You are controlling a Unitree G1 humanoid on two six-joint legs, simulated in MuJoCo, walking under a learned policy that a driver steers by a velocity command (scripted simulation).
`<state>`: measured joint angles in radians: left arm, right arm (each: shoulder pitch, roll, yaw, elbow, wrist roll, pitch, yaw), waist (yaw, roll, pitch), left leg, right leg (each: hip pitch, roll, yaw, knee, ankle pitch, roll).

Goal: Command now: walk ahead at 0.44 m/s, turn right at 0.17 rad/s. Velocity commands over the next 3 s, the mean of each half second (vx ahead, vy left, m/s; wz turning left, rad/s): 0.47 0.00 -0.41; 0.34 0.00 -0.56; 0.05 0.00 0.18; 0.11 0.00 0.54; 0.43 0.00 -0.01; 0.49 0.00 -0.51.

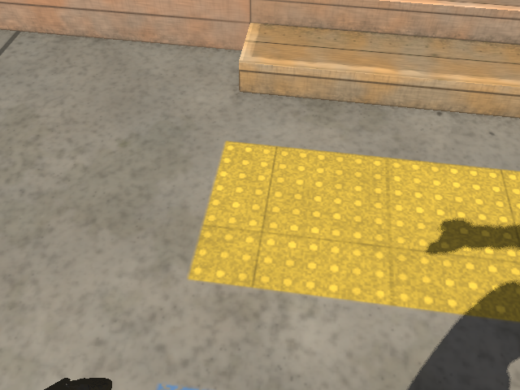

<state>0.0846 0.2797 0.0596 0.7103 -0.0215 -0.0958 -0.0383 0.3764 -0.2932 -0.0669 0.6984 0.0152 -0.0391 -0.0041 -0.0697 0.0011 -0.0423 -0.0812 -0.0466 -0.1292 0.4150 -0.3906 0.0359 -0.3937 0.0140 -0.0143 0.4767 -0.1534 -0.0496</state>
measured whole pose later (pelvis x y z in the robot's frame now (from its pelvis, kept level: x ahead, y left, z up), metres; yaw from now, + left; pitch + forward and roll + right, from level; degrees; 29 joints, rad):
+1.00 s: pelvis +0.46 -0.12 -0.02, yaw -33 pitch +2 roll +1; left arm 0.08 0.31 0.06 0.58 0.00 -0.01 -0.03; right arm 0.20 -0.32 -0.06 0.75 0.01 -0.05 -0.01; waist -0.04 0.00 0.10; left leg -0.33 0.01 0.02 1.15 -0.57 -0.05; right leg -0.52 0.05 0.00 0.61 -0.13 -0.08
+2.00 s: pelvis +0.55 -0.15 +0.01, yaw -5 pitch +2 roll +0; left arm 0.27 0.26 0.07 0.75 0.00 -0.05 0.03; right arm 0.22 -0.34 -0.09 0.66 0.02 0.02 -0.01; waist 0.04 0.04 -0.01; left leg -0.59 0.03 -0.07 1.06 -0.27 -0.06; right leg -0.13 -0.01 -0.06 0.32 -0.23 -0.02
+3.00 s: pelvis +1.02 -0.17 +0.01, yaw -26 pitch +1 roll -1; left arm 0.36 0.30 0.07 0.80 0.02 -0.03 -0.02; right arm 0.15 -0.27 -0.01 0.67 -0.05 -0.03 0.02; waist 0.04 0.03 0.06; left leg -0.59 0.11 -0.05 0.93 -0.28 -0.05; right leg -0.19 0.14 0.08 0.37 -0.19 -0.11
